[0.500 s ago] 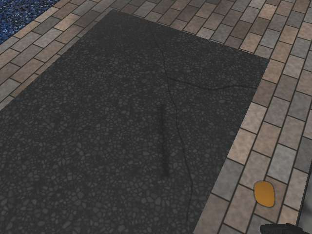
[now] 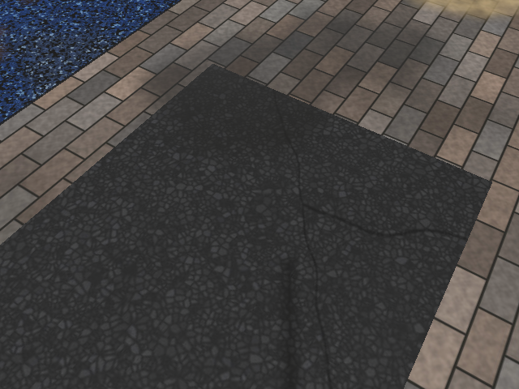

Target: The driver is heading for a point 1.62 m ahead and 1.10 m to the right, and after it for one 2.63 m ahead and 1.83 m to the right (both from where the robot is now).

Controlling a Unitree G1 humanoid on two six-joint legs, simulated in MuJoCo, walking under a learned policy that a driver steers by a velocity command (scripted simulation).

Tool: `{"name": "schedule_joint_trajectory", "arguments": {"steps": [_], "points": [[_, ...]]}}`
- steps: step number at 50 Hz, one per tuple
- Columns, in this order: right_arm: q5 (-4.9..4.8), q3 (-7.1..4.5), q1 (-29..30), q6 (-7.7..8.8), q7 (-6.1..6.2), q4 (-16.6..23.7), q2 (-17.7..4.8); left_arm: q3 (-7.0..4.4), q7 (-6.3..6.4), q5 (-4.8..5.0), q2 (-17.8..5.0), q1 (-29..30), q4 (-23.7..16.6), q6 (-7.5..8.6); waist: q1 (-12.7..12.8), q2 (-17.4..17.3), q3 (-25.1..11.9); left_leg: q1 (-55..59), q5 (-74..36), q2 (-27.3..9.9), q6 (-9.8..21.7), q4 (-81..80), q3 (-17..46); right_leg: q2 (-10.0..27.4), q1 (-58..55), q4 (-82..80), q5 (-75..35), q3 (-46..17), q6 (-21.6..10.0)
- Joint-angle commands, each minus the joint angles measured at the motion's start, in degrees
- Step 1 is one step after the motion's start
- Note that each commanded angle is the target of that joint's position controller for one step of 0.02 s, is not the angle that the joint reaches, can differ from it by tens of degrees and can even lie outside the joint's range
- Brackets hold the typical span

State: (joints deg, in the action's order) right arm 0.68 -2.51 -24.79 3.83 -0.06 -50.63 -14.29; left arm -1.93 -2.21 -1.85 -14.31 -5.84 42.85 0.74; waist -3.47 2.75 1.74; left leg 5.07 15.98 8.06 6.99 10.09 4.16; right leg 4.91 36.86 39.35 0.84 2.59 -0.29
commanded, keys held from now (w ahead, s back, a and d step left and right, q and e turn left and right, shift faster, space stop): w+e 1.00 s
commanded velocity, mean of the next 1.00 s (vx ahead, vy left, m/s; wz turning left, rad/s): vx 0.50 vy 0.00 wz -0.46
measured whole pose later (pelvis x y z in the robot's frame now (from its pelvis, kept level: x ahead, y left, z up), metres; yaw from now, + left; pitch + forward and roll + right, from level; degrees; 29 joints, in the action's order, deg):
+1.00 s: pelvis +0.54 -0.08 +0.01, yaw -32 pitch +2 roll +1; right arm 1.1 -2.4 -23.1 4.8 0.0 -48.5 -15.0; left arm -3.1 -4.4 -2.0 -16.7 -6.6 40.1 -0.7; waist -3.2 3.0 1.5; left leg -0.2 15.4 0.6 1.3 14.0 -10.9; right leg 3.2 38.4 49.5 4.4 0.2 -1.6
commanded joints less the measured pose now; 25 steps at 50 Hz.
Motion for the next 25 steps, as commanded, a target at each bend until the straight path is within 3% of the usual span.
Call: {"name": "schedule_joint_trajectory", "arguments": {"steps": [1,3,4,5,6,7,8,9,10,11,13,16,18,21,25], "points": [[0.75,-1.5,-2.98,0.69,0.78,0.73,-8.26,-0.53,-0.26,0.41,-4.11,7.94,-6.05,1.47,-0.56,-6.42,3.71,1.91,-39.24,-18.16,3.07,1.01,3.3,-2.28,0.53,-4.99,2.1,1.87,-2.99],[1.18,-1.53,-0.83,0.92,1.26,0.55,-9.29,-0.99,0.17,0.65,-5.07,2.31,-4.32,1.65,2.54,-7.39,1.07,2.54,-56.37,-18.44,1.53,7.02,0.54,-5.96,-8.51,-6.67,7.02,3.11,-5.59],[1.59,-1.67,-0.22,0.83,1.4,0.33,-10.0,-1.57,0.65,0.75,-6.27,-3.51,-2.46,1.81,5.09,-7.6,-2.12,3.41,-63.8,-18.18,0.84,14.29,-0.74,-8.22,-14.39,-7.29,9.5,3.48,-6.87],[1.55,-1.74,0.88,0.56,1.42,0.41,-10.5,-2.13,1.12,0.52,-7.03,-11.9,0.31,2.21,9.08,-6.45,-6.38,1.43,-63.91,-16.86,0.04,25.23,-2.85,-9.48,-23.88,-11.13,7.75,3.6,-8.28],[1.19,-1.26,1.45,0.8,1.48,1.65,-9.61,-3.05,1.76,-0.5,-9.77,-20.98,2.45,2.49,12.77,-3.7,-11.86,-8.93,-49.29,-15.19,-0.77,40.09,-4.47,-2.12,-38.22,-11.65,9.36,-5.23,-11.24],[-0.69,-0.41,-4.37,1.07,0.67,3.38,-4.86,-5.18,1.93,-1.21,-17.27,-24.33,2.89,2.37,9.39,10.55,-17.65,-31.2,-9.25,-3.54,-4.52,65.05,-7.59,14.31,-54.15,-14.73,9.96,-36.2,-21.53],[1.54,-0.81,-1.44,1.46,0.45,3.58,-7.79,-4.47,1.0,1.57,-13.53,-19.49,3.05,1.75,7.68,4.78,-16.33,-39.3,9.89,-2.79,-3.58,69.64,-0.33,14.69,-52.16,-22.43,9.76,-47.17,-21.76],[1.51,-0.73,3.19,1.75,0.09,5.09,-7.86,-4.06,0.85,2.09,-11.75,-13.69,1.9,1.54,5.62,1.6,-7.12,-42.44,5.25,-6.86,-3.52,68.51,1.08,13.4,-43.42,-23.06,13.2,-37.67,-20.42],[1.39,-0.47,6.07,2.19,-0.2,5.87,-7.97,-3.38,0.69,1.68,-8.78,-11.19,1.45,1.49,5.07,-2.71,-3.04,-41.65,2.1,-9.15,-3.75,64.92,0.33,11.12,-36.46,-24.88,9.86,-31.88,-18.85],[1.48,-0.39,7.11,1.85,-0.38,6.36,-7.31,-3.02,0.86,1.51,-7.83,-10.62,1.73,1.65,3.73,-3.42,-0.34,-40.04,1.6,-10.62,-4.24,61.46,0.11,8.41,-31.32,-25.91,5.57,-27.51,-17.29],[2.23,0.12,5.78,0.01,-0.58,6.7,-6.03,-2.72,1.12,1.75,-7.38,-10.77,2.62,2.3,1.49,-1.45,-0.4,-35.48,1.3,-12.0,-6.11,56.24,-0.7,4.47,-25.49,-27.52,-0.45,-21.56,-15.58],[2.29,0.59,8.84,-1.22,-0.77,8.3,-5.03,-3.39,1.22,1.99,-9.33,-13.28,3.35,2.94,1.82,-0.46,-0.46,-36.84,-1.5,-12.52,-8.53,49.91,-2.77,2.26,-23.21,-29.04,-2.87,-18.49,-16.0],[2.16,0.78,14.72,-1.3,-0.83,10.4,-4.91,-3.58,1.36,2.1,-9.65,-15.29,3.64,2.79,3.42,-0.26,1.09,-39.68,-6.26,-12.95,-9.9,43.17,-3.47,1.2,-23.52,-29.95,-2.13,-18.26,-15.2],[1.74,1.19,21.09,-1.18,-1.07,12.34,-4.33,-3.95,1.46,2.21,-9.92,-18.45,4.05,2.53,6.19,0.55,0.58,-40.47,-13.28,-12.03,-10.67,34.18,-3.68,-0.14,-27.06,-28.17,-4.04,-18.2,-12.9],[1.12,1.57,27.29,-0.56,-1.22,14.66,-4.52,-4.22,2.01,1.46,-10.35,-21.7,4.06,2.09,8.75,1.14,-0.23,-40.48,-14.38,-9.93,-10.28,27.26,-3.62,0.7,-32.86,-23.68,-10.39,-20.6,-12.22]]}}
Keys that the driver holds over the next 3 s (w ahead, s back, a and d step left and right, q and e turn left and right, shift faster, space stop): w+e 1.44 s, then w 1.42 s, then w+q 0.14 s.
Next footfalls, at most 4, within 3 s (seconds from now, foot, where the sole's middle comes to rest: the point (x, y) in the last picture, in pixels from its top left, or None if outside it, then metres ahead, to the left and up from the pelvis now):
0.12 right None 0.24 -0.10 -0.77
0.62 left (239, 357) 0.55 0.02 -0.77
1.16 right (354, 304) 0.69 -0.30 -0.77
1.68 left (369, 209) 1.02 -0.41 -0.77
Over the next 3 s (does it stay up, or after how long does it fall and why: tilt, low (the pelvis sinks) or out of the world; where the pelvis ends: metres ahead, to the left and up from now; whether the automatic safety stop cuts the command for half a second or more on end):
stays up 1.27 -0.90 0.01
